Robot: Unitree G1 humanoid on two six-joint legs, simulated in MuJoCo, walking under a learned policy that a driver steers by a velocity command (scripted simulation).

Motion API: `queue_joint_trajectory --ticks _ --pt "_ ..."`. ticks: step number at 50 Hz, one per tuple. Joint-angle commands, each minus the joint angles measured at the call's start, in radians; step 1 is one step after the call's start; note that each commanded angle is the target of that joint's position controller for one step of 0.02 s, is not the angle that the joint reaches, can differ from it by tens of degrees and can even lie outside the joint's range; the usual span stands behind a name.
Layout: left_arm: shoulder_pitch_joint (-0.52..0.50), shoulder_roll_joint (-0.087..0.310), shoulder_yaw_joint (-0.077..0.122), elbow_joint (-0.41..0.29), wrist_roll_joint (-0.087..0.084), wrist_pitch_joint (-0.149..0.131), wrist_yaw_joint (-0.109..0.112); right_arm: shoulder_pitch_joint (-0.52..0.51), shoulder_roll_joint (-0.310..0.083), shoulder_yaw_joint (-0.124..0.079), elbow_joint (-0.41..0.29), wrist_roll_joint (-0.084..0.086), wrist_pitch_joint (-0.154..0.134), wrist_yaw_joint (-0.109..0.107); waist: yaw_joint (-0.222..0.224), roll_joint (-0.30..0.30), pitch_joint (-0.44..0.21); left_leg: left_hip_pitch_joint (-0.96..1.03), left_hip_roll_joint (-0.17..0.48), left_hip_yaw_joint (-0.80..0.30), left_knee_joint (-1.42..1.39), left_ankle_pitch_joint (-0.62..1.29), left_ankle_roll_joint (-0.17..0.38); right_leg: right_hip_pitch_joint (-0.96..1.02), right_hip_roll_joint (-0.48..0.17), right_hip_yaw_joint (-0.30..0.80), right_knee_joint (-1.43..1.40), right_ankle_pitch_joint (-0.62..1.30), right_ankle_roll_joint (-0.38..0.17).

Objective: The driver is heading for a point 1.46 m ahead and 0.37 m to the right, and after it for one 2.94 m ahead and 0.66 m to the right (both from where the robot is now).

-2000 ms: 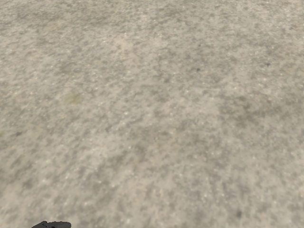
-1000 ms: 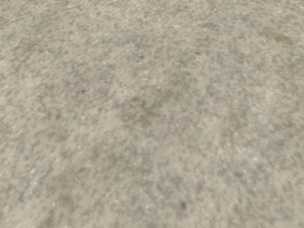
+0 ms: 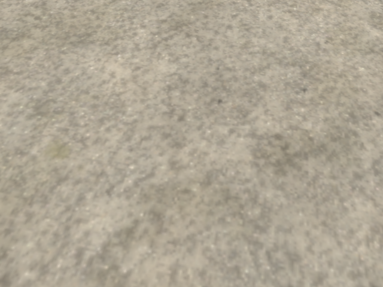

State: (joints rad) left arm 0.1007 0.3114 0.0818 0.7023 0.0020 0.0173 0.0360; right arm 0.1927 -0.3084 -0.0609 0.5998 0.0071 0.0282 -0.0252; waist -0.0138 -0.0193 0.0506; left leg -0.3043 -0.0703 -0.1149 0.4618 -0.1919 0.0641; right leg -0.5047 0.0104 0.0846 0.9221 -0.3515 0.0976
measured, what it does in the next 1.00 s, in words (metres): steps to the right, turning right: right foot, then right foot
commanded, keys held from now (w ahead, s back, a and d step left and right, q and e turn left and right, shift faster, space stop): e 0.62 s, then w+e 0.34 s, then w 0.02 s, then w+q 0.02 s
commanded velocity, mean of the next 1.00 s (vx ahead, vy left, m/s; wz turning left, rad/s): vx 0.10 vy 0.00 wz -0.34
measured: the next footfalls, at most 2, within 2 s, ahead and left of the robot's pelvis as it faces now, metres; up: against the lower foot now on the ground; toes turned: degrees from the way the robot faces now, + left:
right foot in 0.16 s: +0.06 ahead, -0.16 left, +0.00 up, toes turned +3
right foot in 0.74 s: +0.01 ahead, -0.18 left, +0.00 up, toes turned -18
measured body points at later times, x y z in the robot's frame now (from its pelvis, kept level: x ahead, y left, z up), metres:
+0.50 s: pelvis +0.01 -0.02 -0.01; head +0.04 -0.03 +0.43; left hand +0.21 +0.23 -0.10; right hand +0.11 -0.33 -0.11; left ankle +0.02 +0.08 -0.74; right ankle +0.00 -0.15 -0.72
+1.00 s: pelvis +0.07 -0.11 +0.01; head +0.08 -0.15 +0.45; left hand +0.22 +0.13 -0.09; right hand +0.14 -0.44 -0.09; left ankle +0.25 +0.01 -0.68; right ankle -0.03 -0.16 -0.74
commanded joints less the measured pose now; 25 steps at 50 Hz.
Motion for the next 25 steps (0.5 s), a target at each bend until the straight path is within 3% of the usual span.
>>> queue_joint_trajectory --ticks 1,5,7,8,9,10,11,12,15,18,21,22,23,24,25 --pt "0.001 0.068 0.013 -0.050 -0.005 -0.014 -0.006 -0.037 -0.159 -0.046 -0.072 -0.008 -0.007 -0.007 -0.003 0.164 -0.146 0.143 0.242 -0.257 -0.107 0.150 0.163 0.020 -0.013 0.000 -0.101 0.010 0.001" --pt "0.013 0.046 -0.001 -0.044 -0.008 -0.023 -0.025 -0.044 -0.086 -0.010 -0.044 -0.024 -0.009 0.008 -0.013 0.168 -0.143 0.083 0.241 -0.243 -0.086 0.144 0.156 0.188 -0.043 -0.028 -0.257 0.014 -0.023" --pt "0.044 0.018 -0.013 -0.029 -0.001 -0.032 -0.038 -0.045 -0.048 0.010 -0.017 -0.025 -0.016 0.016 0.023 0.140 -0.121 0.036 0.205 -0.200 -0.076 0.086 0.106 0.335 -0.035 -0.046 -0.507 0.200 -0.051" --pt "0.035 0.048 -0.012 -0.037 0.011 -0.035 -0.038 0.001 -0.044 0.013 0.003 -0.036 -0.027 0.019 0.006 0.103 -0.115 0.015 0.171 -0.175 -0.063 0.030 0.058 0.390 -0.068 0.006 -0.533 0.312 -0.072" --pt "0.025 0.122 -0.001 -0.059 0.015 -0.035 -0.033 0.043 -0.062 0.008 0.009 -0.055 -0.037 0.020 -0.039 -0.002 -0.113 -0.003 0.103 -0.108 0.008 -0.072 0.009 0.401 -0.158 0.105 -0.512 0.510 -0.114" --pt "-0.011 0.149 0.006 -0.044 0.007 -0.034 -0.033 0.071 -0.058 0.004 0.007 -0.055 -0.043 0.019 -0.090 -0.121 -0.104 0.050 0.048 -0.024 -0.012 -0.099 -0.035 0.300 -0.169 0.132 -0.501 0.400 -0.179" --pt "-0.019 0.128 0.008 -0.061 -0.003 -0.034 -0.037 0.003 -0.102 -0.006 0.008 -0.050 -0.043 0.010 -0.035 -0.115 -0.074 0.087 0.040 0.001 0.024 -0.077 -0.059 0.233 -0.151 0.154 -0.533 0.275 -0.196" --pt "-0.007 0.115 0.003 -0.055 -0.002 -0.037 -0.037 -0.036 -0.108 -0.014 -0.002 -0.041 -0.039 0.002 -0.022 -0.122 -0.070 0.102 0.040 0.016 0.047 -0.058 -0.059 0.211 -0.150 0.172 -0.547 0.238 -0.189" --pt "0.015 0.134 0.009 -0.064 -0.013 -0.042 -0.030 -0.037 -0.082 -0.019 -0.017 -0.031 -0.023 -0.011 -0.013 -0.144 -0.071 0.090 0.039 0.041 0.081 -0.028 -0.048 0.213 -0.148 0.221 -0.529 0.280 -0.193" --pt "0.028 0.132 0.014 -0.086 -0.019 -0.025 -0.016 -0.020 -0.059 -0.027 -0.020 -0.025 -0.028 -0.006 -0.004 -0.106 -0.093 0.094 0.043 0.060 0.084 -0.017 -0.040 0.207 -0.127 0.245 -0.481 0.295 -0.200" --pt "0.024 0.117 0.016 -0.119 -0.023 -0.008 -0.011 0.001 -0.078 -0.045 -0.019 -0.022 -0.030 0.002 0.005 0.018 -0.097 0.138 0.117 -0.005 0.007 0.029 0.009 0.126 -0.048 0.179 -0.363 0.234 -0.155" --pt "0.029 0.106 0.014 -0.125 -0.023 -0.004 -0.012 0.017 -0.096 -0.052 -0.018 -0.024 -0.029 0.003 0.004 0.088 -0.096 0.172 0.194 -0.083 -0.043 0.073 0.059 0.066 -0.003 0.120 -0.277 0.176 -0.122" --pt "0.047 0.094 0.012 -0.131 -0.020 0.000 -0.016 0.026 -0.122 -0.059 -0.016 -0.027 -0.030 0.003 0.010 0.178 -0.097 0.199 0.317 -0.193 -0.093 0.172 0.136 0.011 0.032 0.046 -0.171 0.063 -0.091" --pt "0.049 0.104 0.018 -0.133 -0.015 0.003 -0.021 0.011 -0.117 -0.056 -0.026 -0.028 -0.035 -0.004 0.002 0.233 -0.108 0.205 0.435 -0.281 -0.111 0.303 0.222 -0.037 0.019 0.002 0.016 -0.206 -0.069" --pt "0.040 0.132 0.033 -0.137 -0.018 0.006 -0.026 0.018 -0.110 -0.049 -0.033 -0.030 -0.041 -0.009 -0.008 0.173 -0.102 0.200 0.490 -0.304 -0.117 0.413 0.271 -0.084 -0.007 0.009 0.202 -0.292 -0.052"
Keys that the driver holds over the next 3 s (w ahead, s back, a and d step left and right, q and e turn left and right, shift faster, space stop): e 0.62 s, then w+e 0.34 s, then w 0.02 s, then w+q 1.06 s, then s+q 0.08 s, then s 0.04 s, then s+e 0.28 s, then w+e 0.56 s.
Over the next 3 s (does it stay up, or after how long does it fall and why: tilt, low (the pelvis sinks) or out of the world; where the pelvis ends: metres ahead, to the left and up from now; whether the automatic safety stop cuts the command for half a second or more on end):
stays up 0.85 -0.30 0.01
